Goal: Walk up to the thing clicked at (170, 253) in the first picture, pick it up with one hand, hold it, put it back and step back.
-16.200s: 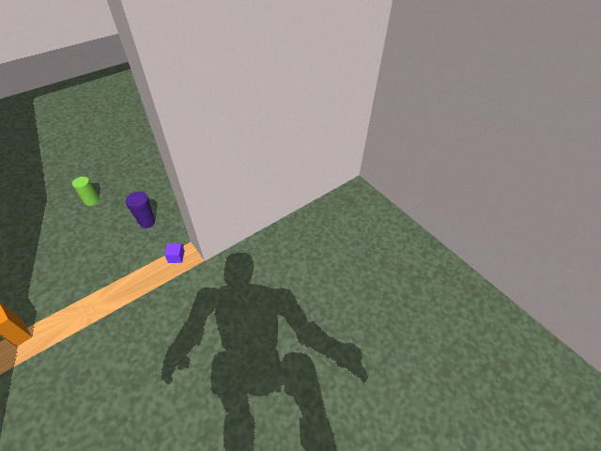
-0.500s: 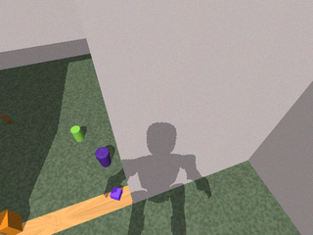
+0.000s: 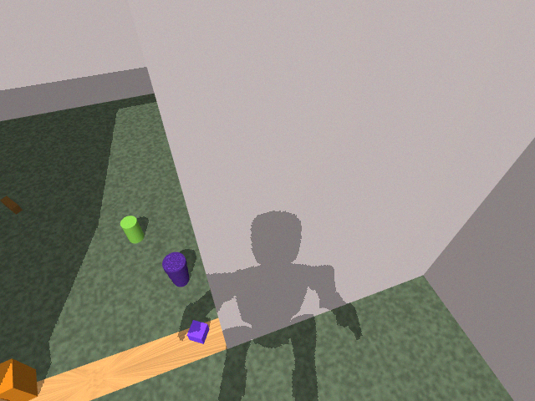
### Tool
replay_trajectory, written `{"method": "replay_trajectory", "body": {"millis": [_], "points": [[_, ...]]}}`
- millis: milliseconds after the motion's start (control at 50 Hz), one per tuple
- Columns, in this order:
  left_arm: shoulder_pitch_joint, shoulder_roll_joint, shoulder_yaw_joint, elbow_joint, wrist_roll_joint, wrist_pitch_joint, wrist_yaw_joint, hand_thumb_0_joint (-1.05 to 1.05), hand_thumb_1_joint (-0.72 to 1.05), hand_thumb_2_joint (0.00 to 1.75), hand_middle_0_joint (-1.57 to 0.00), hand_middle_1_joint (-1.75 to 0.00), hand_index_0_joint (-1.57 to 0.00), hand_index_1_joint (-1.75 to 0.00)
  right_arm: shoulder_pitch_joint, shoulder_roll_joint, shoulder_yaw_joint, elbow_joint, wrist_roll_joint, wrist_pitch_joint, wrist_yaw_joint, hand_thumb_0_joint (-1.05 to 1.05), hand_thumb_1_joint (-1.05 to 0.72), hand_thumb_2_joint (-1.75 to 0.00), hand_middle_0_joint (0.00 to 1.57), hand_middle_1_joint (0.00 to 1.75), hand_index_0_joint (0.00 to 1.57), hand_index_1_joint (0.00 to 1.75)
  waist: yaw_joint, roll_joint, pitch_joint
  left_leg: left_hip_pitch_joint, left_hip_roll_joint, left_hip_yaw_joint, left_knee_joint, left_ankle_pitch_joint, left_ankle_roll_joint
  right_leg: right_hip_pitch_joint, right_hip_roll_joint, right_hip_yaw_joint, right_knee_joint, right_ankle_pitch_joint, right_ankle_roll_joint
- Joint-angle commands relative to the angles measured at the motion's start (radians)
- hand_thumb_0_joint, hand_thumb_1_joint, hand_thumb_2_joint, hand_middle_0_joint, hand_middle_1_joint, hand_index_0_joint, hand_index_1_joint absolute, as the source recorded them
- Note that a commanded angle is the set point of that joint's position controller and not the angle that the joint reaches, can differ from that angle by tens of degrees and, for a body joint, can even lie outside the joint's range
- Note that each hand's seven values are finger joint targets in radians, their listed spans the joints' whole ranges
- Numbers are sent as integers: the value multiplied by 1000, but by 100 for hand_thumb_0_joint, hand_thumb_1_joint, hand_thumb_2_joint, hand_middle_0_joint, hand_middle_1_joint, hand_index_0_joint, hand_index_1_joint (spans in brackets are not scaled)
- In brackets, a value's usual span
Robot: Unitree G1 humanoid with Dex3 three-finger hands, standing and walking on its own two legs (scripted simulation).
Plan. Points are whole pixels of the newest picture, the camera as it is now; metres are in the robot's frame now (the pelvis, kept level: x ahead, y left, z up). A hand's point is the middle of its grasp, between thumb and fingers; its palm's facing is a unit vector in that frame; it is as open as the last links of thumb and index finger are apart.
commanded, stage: stand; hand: left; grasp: from above
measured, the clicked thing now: (198, 331) +0.45 +0.25 -0.75
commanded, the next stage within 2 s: rise first in 0.62 s
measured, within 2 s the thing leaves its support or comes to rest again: neither
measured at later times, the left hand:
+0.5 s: hand out of the picture +0.06 +0.26 -0.16, palm faces -0.01 -0.94 -0.35, open 7.4 cm
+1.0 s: hand (122, 394) +0.16 +0.25 -0.17, palm faces -0.01 -0.94 -0.34, open 9.5 cm
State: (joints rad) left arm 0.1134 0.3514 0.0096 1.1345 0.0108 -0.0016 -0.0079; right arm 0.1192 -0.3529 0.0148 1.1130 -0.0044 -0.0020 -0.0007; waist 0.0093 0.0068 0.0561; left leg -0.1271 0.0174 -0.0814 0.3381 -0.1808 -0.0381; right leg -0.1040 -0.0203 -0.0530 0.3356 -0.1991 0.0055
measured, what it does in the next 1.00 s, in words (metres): stands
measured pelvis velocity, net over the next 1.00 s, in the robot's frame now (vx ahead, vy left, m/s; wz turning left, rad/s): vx -0.02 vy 0.00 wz -0.05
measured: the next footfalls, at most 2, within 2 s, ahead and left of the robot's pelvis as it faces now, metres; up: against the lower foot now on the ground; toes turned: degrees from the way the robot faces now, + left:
none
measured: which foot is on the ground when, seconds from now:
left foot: down 0.00-1.00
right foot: down 0.00-1.00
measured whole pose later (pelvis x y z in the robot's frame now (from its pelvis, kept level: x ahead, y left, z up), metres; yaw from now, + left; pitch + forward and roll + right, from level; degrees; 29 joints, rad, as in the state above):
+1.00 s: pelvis -0.02 +0.00 -0.02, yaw -3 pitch +6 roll +0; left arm -0.05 0.35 0.17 1.02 0.08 0.02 -0.02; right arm 0.19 -0.24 -0.02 0.80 0.03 -0.04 -0.03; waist -0.02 -0.03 0.01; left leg -0.46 0.02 -0.04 0.64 -0.29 -0.04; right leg -0.46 -0.01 -0.01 0.64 -0.30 0.00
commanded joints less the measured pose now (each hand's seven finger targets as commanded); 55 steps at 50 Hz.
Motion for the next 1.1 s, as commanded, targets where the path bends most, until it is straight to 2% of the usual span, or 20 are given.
{"method": "replay_trajectory", "body": {"millis": [0,100,220,380,500,680,700,720,740,760,780,800,820,860,900,920,960,1000,1040,1080], "points": [[-33,217,35,-59,0,-26,13,0,90,90,-20,-30,-20,-30,-16,-213,-38,-56,-4,-23,-13,0,-90,-90,20,30,20,30,-7,-5,-81,-20,98,-55,-43,170,48,49,-118,95,-56,128,-24],[-29,215,35,-59,-2,-27,14,0,90,90,-20,-30,-20,-30,-27,-213,-40,-57,-5,-22,-13,0,-90,-90,20,30,20,30,-1,8,-79,-15,92,-54,-35,167,46,40,-118,95,-61,131,-27],[-32,221,37,-60,-1,-24,13,0,90,90,-20,-30,-20,-30,-16,-211,-41,-53,-5,-22,-12,0,-90,-90,20,30,20,30,-2,5,-59,-38,92,-59,-56,107,46,31,-112,96,-65,53,-26],[-25,218,35,-62,-3,-27,13,0,90,90,-20,-30,-20,-30,-23,-213,-42,-57,-5,-24,-12,0,-90,-90,20,30,20,30,0,4,-86,-5,95,-56,-37,164,48,38,-119,100,-59,122,-28],[-20,218,35,-57,-2,-25,11,0,90,90,-20,-30,-20,-30,-10,-212,-41,-51,-5,-23,-9,0,-90,-90,20,30,20,30,-1,5,-44,-32,90,-60,-60,79,48,10,-112,103,-73,25,-27],[-22,219,35,-60,-6,-27,12,0,90,90,-20,-30,-20,-30,-9,-212,-41,-51,-4,-24,-11,0,-90,-90,20,30,20,30,-1,5,-75,-22,92,-57,-43,155,48,42,-118,103,-59,118,-29],[-24,220,36,-58,-4,-25,12,0,82,96,-13,-38,-13,-37,-15,-213,-43,-53,-5,-23,-13,0,-90,-90,20,30,20,30,-1,1,-75,-21,90,-57,-45,138,47,32,-116,102,-62,93,-29],[-375,64,45,-409,-64,-120,29,0,74,93,-20,-46,-17,-45,-49,-64,-20,-335,65,-78,-37,0,-91,-90,20,30,20,30,-130,39,-29,-86,-40,110,16,-33,39,-225,2,39,1,40,-13],[-442,84,42,-357,-61,-114,30,0,66,87,-26,-52,-23,-53,13,-72,-7,-264,65,-77,-45,0,-84,-89,20,30,20,30,-108,2,-57,-87,-48,106,33,-62,45,-176,5,28,9,4,-10],[-318,158,94,-202,-46,-77,36,0,60,88,-25,-53,-22,-56,35,-101,-20,-247,63,-68,-50,0,-83,-88,20,30,20,30,-96,-45,-29,-127,-52,105,52,-89,51,-197,13,17,18,-40,-14],[-230,207,133,-130,-34,-59,28,0,52,87,-24,-61,-22,-64,44,-109,-35,-272,63,-59,-53,0,-83,-88,20,30,20,30,-52,-61,-36,-157,-41,102,83,-58,49,-193,15,7,49,-33,-14],[-233,224,142,-124,-17,-52,23,0,44,86,-22,-69,-21,-71,56,-110,-50,-289,55,-59,-59,0,-83,-88,20,30,20,30,-44,-70,-79,-176,-43,100,111,-31,51,-201,17,8,77,-16,-15],[-305,244,144,-162,-4,-63,16,0,36,82,-23,-75,-24,-74,72,-105,-62,-308,53,-64,-65,0,-84,-88,20,30,20,30,-43,-67,-152,-169,-39,98,140,-8,52,-199,16,15,114,27,-10],[-190,220,169,-85,33,-40,-2,0,20,81,-21,-87,-24,-84,96,-97,-77,-338,35,-72,-57,0,-87,-89,20,30,20,30,-37,-31,-214,-231,-45,92,205,18,48,-222,12,20,196,72,-12],[-91,229,220,-83,76,-11,-10,0,4,81,-23,-89,-25,-86,105,-85,-99,-378,19,-74,-42,0,-89,-90,20,30,20,30,15,35,-281,-282,-54,96,253,39,37,-222,14,27,241,67,-21],[-82,224,224,-159,83,5,-6,0,-4,81,-23,-90,-26,-87,99,-79,-101,-417,20,-74,-40,0,-88,-89,20,30,20,30,29,65,-345,-251,-56,100,246,54,33,-194,15,30,244,74,-25],[-35,170,199,-210,91,61,7,0,-20,81,-25,-91,-26,-89,92,-67,-97,-467,27,-74,-37,0,-88,-89,20,30,20,30,27,78,-325,-252,-53,102,233,63,28,-198,19,27,239,71,-26],[-103,150,172,-240,103,122,13,0,-33,82,-28,-88,-28,-87,52,-70,-90,-510,33,-75,-32,0,-90,-90,20,30,20,30,2,36,-248,-322,-45,92,263,14,29,-268,28,16,246,17,-22],[-115,167,177,-299,109,162,20,0,-38,82,-32,-84,-31,-85,39,-64,-91,-544,34,-80,-30,0,-94,-91,20,30,20,30,-1,26,-225,-371,-36,88,292,-49,30,-328,32,15,271,-55,-22],[-96,134,169,-339,108,184,25,0,-39,81,-32,-86,-32,-87,57,-56,-92,-562,33,-92,-28,0,-94,-91,20,30,20,30,-16,-10,-237,-409,-29,86,330,-90,36,-380,38,11,311,-96,-20]]}}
